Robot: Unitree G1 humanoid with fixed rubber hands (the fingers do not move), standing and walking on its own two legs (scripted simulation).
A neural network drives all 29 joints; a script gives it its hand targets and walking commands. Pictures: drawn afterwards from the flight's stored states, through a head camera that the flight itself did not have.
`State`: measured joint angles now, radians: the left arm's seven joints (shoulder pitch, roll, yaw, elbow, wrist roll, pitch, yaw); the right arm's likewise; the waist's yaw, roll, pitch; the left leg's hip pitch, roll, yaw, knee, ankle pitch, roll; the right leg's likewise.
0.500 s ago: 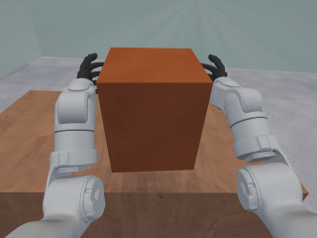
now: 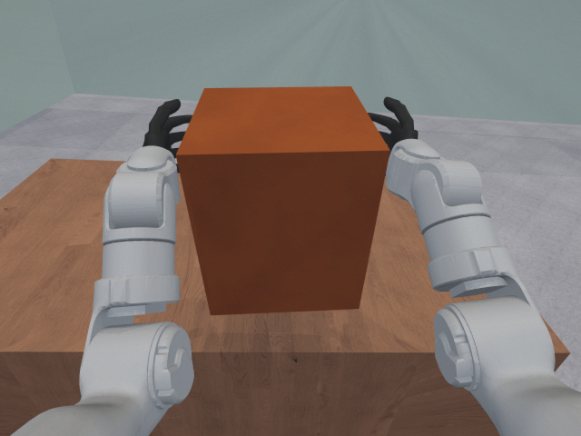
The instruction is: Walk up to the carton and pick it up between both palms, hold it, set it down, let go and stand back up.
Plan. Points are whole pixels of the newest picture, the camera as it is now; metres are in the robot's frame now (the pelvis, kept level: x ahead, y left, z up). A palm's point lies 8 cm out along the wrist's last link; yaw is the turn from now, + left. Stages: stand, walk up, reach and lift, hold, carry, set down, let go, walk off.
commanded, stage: hold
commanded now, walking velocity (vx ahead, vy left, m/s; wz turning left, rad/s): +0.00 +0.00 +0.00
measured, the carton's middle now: (282, 199) +0.39 +0.01 +0.22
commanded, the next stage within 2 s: set down in 0.74 s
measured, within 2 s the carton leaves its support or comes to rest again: neither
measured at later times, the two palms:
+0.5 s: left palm (155, 154) +0.35 +0.16 +0.29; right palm (400, 163) +0.36 -0.14 +0.29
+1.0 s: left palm (148, 127) +0.36 +0.16 +0.33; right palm (400, 147) +0.36 -0.14 +0.31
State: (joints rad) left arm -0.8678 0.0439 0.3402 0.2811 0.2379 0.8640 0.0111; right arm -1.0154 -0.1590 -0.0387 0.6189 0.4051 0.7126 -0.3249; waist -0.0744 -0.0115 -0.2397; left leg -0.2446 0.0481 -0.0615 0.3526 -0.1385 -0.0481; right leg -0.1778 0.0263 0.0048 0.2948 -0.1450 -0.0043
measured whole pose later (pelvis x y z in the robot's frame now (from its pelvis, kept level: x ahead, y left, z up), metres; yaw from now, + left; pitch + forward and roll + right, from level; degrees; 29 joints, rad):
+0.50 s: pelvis -0.01 +0.00 +0.00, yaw +0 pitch +1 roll -1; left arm -0.91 0.05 0.35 0.31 0.24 0.91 0.03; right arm -1.02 -0.16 -0.04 0.68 0.40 0.68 -0.29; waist -0.07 -0.01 -0.24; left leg -0.24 0.05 -0.06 0.35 -0.13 -0.05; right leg -0.18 0.03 0.00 0.30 -0.13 0.00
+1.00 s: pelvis -0.01 +0.00 +0.00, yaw +0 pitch +1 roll -1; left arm -0.96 0.05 0.39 0.28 0.23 0.84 0.02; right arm -1.01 -0.15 -0.03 0.63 0.37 0.61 -0.27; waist -0.07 -0.01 -0.24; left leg -0.24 0.05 -0.06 0.35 -0.13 -0.05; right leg -0.18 0.03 0.00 0.30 -0.14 0.00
